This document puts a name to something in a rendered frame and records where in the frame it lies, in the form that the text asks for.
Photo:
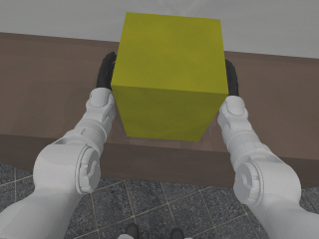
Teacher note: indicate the left robot forearm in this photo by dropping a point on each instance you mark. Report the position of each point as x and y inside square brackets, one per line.
[94, 127]

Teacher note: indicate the robot right upper arm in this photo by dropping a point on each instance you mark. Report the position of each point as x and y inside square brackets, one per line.
[272, 192]

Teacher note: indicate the right robot forearm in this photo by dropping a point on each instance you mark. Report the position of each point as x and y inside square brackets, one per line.
[239, 137]

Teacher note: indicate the left robot foot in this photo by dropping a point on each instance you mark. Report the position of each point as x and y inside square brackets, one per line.
[133, 230]

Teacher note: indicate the robot foot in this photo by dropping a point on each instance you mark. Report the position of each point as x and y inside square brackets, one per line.
[133, 230]
[176, 233]

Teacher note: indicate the right robot foot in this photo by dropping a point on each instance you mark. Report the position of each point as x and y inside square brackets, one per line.
[176, 233]

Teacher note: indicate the pedestal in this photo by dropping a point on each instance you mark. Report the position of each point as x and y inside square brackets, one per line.
[46, 81]

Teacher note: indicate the carton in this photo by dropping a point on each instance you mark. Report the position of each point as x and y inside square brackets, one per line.
[169, 78]

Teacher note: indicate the right robot hand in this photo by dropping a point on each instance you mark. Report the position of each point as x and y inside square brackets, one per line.
[231, 79]

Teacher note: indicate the robot left upper arm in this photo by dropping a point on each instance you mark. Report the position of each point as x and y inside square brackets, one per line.
[63, 174]

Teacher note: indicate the left robot hand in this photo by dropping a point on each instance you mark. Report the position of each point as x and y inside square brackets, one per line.
[106, 71]

